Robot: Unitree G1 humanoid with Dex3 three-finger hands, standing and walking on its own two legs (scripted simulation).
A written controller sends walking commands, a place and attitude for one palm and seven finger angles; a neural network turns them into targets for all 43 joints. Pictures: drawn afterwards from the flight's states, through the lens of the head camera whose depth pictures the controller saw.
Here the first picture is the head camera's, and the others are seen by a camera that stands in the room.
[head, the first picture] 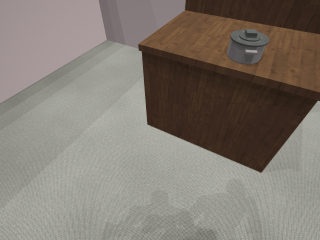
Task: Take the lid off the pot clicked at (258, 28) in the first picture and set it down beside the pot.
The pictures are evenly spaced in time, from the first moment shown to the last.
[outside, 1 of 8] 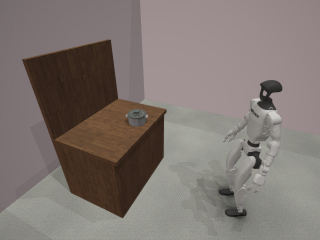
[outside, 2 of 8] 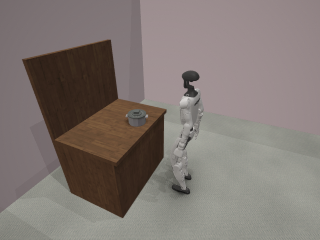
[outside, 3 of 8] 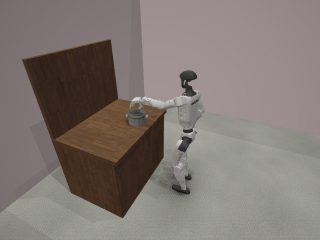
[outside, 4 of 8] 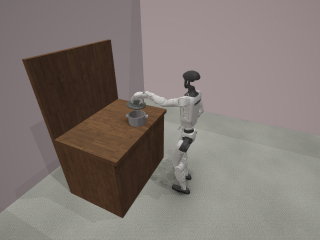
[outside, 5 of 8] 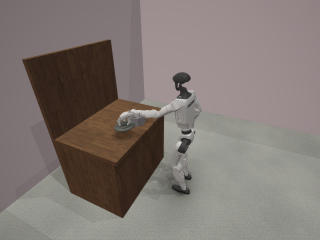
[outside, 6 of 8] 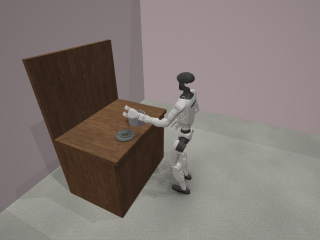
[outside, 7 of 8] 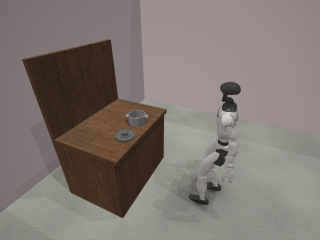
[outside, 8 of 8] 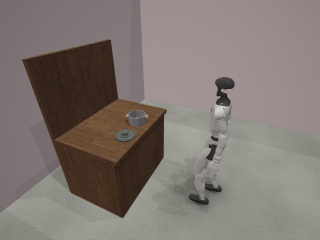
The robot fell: no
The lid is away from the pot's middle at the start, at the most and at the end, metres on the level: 0.00 0.26 0.25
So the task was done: yes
